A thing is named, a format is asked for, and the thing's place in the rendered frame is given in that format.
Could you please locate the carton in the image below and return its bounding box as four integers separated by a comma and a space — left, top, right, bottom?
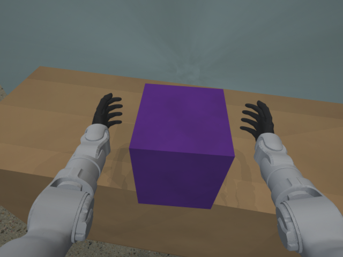
129, 84, 235, 209

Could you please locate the right robot hand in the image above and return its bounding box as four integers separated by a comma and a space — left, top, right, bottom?
240, 101, 274, 141

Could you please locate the robot right upper arm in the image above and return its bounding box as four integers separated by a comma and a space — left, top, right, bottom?
275, 196, 343, 257

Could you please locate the robot left upper arm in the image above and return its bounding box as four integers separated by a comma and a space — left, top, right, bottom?
0, 186, 94, 257

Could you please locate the robot left forearm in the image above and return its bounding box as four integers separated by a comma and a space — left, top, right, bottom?
27, 124, 110, 231

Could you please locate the pedestal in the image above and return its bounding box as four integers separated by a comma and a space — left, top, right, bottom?
0, 66, 343, 257

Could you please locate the left robot hand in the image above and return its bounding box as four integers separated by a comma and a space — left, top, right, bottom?
92, 93, 123, 128

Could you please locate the robot right forearm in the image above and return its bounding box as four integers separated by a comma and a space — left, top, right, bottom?
253, 133, 343, 222

